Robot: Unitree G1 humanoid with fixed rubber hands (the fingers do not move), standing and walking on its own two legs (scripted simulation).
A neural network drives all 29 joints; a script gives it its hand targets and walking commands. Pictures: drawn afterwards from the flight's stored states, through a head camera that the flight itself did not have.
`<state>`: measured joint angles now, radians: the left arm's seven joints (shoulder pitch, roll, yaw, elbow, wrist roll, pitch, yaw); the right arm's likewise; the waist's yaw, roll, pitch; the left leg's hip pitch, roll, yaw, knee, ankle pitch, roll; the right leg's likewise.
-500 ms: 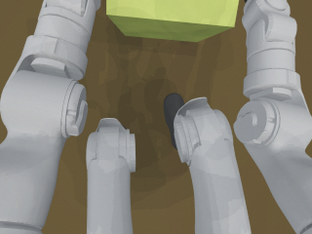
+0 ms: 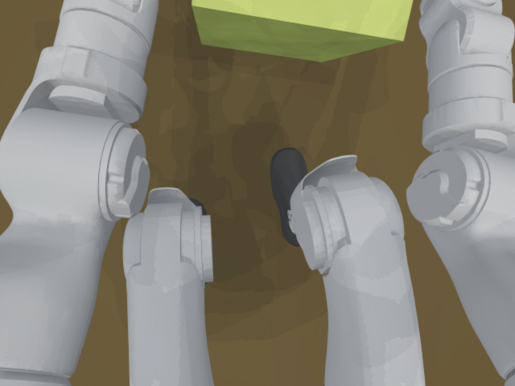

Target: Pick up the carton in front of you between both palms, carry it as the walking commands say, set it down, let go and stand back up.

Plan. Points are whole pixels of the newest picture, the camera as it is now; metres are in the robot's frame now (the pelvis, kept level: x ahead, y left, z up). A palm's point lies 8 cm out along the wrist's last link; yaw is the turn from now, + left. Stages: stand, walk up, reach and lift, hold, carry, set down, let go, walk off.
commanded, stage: set down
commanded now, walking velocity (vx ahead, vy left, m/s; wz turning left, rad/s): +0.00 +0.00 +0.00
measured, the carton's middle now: out of the picture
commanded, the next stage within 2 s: let go in 1.66 s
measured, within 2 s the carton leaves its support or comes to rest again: neither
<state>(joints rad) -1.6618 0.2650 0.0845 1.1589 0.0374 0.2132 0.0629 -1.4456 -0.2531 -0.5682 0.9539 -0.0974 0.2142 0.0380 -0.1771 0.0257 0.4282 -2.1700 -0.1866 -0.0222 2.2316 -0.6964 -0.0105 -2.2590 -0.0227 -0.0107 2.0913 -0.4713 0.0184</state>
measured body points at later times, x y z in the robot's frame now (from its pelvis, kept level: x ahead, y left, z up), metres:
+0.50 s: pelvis +0.00 -0.01 -0.01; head +0.38 -0.02 +0.20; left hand +0.61 +0.06 -0.20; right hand +0.51 -0.30 -0.20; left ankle +0.08 +0.10 -0.35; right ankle +0.14 -0.13 -0.35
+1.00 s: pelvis -0.01 -0.02 +0.06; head +0.35 -0.06 +0.33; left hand +0.63 +0.05 -0.05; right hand +0.52 -0.32 -0.06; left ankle +0.08 +0.10 -0.35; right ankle +0.14 -0.13 -0.35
